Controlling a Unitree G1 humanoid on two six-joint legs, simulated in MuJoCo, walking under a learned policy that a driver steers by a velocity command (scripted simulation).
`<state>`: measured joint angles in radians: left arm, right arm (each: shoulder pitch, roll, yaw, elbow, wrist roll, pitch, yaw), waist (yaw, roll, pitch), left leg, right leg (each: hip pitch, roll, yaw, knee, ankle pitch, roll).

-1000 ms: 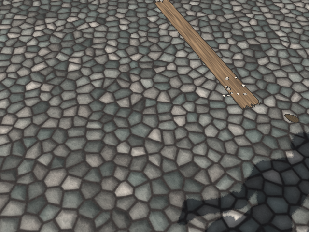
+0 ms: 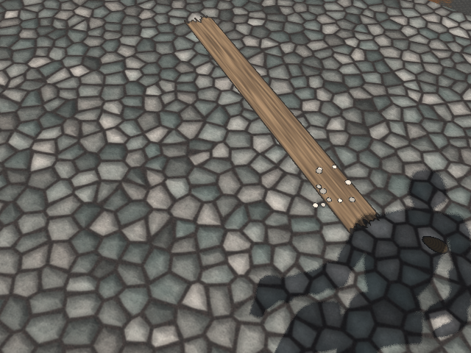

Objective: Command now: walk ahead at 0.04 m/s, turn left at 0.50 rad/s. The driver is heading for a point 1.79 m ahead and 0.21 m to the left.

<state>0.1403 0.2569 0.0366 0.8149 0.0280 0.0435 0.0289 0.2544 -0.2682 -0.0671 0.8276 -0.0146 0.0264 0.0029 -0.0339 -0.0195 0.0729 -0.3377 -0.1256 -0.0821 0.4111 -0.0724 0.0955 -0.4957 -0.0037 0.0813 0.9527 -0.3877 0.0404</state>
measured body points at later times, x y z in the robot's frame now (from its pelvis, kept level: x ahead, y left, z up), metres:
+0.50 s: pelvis +0.01 -0.05 +0.01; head +0.05 -0.07 +0.46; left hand +0.04 +0.24 -0.09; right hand +0.19 -0.29 -0.13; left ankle -0.06 +0.07 -0.67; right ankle +0.03 -0.14 -0.74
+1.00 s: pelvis -0.02 -0.04 +0.00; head +0.00 -0.02 +0.45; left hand -0.03 +0.25 -0.13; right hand +0.17 -0.26 -0.11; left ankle -0.05 +0.05 -0.74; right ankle -0.02 -0.15 -0.69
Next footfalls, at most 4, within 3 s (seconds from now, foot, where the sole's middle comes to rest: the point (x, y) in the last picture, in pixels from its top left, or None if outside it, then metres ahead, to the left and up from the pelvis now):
0.22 right None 0.07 -0.13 -0.77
0.68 left None -0.01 0.07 -0.77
1.12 right None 0.01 -0.14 -0.77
1.70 left None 0.34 0.03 -0.77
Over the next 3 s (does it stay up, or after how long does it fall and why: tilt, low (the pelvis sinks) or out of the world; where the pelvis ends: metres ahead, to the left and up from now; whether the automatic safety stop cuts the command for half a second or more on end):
stays up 0.85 0.13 0.01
